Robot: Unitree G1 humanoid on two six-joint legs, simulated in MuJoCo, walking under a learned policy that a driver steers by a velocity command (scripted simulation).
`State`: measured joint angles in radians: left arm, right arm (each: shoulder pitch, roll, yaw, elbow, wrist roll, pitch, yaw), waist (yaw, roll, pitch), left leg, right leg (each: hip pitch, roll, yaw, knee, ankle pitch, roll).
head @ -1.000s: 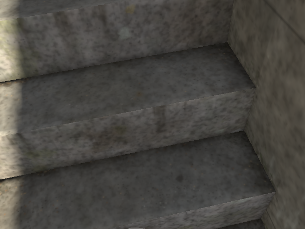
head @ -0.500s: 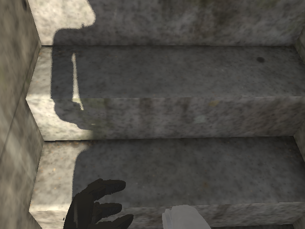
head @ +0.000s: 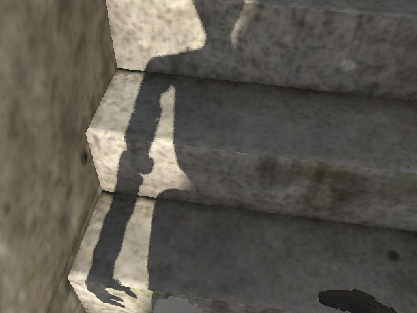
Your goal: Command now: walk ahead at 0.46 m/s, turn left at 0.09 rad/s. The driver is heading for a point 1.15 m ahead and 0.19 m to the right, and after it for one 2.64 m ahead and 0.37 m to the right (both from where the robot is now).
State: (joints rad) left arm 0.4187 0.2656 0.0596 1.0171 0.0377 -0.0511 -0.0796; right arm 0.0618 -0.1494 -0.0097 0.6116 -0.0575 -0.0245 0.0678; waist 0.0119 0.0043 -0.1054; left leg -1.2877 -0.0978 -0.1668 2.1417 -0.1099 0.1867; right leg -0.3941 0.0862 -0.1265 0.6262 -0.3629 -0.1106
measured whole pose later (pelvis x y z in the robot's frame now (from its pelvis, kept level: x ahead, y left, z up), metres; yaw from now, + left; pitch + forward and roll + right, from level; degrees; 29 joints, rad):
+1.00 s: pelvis +0.28 -0.01 +0.23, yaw -20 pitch +9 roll +2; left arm 0.48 0.24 0.03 0.89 0.10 -0.07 0.02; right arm 0.00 -0.20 0.05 0.42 -0.01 -0.02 0.00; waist 0.04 -0.03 -0.12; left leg -1.31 0.00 -0.06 2.23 -0.72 0.07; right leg -0.40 0.00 0.15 0.51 -0.27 -0.02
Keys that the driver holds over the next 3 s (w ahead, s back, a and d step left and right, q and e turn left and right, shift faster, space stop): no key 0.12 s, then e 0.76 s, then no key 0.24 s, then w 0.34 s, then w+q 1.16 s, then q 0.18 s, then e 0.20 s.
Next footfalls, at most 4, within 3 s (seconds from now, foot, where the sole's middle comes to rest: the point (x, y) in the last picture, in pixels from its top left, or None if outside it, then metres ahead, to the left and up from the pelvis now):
0.20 left None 0.30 0.12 -0.55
0.64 right None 0.26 -0.14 -0.55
1.16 left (158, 263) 0.46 0.14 -0.34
1.60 right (323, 260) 0.48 -0.23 -0.34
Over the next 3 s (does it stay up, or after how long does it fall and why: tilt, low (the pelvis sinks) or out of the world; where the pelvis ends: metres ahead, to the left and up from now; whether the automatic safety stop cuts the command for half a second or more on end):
stays up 1.02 -0.17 0.84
